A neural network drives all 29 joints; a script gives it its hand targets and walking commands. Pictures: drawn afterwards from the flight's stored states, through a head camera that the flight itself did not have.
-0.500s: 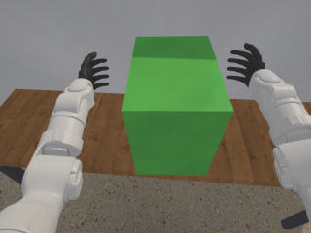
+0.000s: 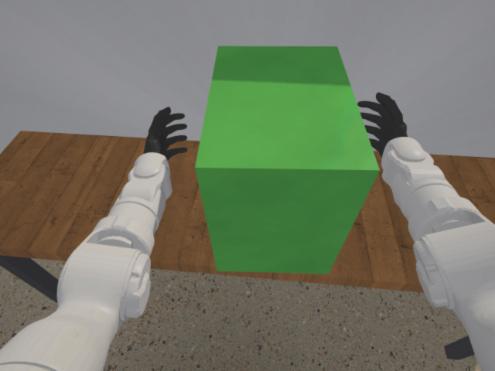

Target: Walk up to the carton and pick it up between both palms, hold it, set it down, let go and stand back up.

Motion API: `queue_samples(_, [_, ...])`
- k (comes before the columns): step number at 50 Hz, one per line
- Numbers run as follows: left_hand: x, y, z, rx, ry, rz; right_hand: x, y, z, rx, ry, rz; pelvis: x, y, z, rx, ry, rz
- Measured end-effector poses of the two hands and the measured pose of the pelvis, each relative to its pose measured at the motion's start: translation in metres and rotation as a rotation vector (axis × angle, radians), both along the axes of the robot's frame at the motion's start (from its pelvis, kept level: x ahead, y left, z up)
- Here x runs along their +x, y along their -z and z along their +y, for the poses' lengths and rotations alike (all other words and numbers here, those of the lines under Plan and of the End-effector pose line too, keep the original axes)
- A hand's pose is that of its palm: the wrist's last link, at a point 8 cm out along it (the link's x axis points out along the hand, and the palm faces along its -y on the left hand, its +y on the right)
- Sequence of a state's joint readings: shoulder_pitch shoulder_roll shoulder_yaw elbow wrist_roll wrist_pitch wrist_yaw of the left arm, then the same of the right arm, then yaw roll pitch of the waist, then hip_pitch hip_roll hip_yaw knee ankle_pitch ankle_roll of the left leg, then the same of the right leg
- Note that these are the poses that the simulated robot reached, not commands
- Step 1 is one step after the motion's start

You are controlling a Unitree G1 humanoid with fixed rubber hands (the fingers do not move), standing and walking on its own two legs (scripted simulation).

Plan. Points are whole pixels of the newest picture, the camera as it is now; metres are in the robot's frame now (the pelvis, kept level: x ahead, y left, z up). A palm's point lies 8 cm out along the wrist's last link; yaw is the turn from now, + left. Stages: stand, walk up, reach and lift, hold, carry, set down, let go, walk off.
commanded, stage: reach and lift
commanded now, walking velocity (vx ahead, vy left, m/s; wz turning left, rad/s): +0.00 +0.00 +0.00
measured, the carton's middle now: (274, 163) +0.47 +0.03 +0.07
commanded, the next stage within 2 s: none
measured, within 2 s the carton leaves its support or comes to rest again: neither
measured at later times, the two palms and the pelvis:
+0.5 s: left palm (183, 150) +0.43 +0.19 +0.11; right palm (370, 146) +0.47 -0.12 +0.12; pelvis +0.00 +0.00 +0.00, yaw -1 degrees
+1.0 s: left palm (182, 150) +0.43 +0.19 +0.12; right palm (367, 150) +0.46 -0.12 +0.13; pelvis +0.01 +0.01 +0.01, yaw -1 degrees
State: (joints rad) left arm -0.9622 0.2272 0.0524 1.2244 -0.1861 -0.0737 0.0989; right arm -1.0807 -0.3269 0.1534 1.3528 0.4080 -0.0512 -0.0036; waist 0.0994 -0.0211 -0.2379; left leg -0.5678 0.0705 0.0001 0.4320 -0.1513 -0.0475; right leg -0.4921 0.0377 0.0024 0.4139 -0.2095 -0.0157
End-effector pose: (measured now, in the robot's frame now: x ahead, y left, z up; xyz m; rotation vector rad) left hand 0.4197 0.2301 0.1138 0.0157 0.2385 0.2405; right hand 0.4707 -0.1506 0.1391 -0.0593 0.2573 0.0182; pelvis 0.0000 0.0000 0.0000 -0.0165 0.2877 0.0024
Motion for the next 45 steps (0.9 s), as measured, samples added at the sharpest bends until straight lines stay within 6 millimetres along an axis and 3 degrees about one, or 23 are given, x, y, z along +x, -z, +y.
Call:
queue_samples(8, [0.006,0.001,-0.005,0.006,0.01,-0.036,0.003,0.004,0.004,0.019,0.003,-0.022,0.001,0.003,0.0,-0.004,-0.006,0.03])
queue_samples(15, [0.01,0.005,-0.021,-0.004,0.045,-0.015,0.002,0.011,0.003,0.015,0.007,-0.008,0.0,0.003,0.0,-0.004,0.009,0.027])
queue_samples(25, [0.014,0.0,-0.041,-0.02,0.054,-0.049,0.001,0.014,0.028,0.036,-0.028,-0.03,0.002,0.002,0.001,-0.001,0.013,0.026])
queue_samples(45, [0.012,-0.006,-0.043,-0.029,0.001,-0.048,-0.006,0.016,0.034,0.048,0.021,-0.029,0.005,-0.007,0.006,0.004,0.022,-0.054])
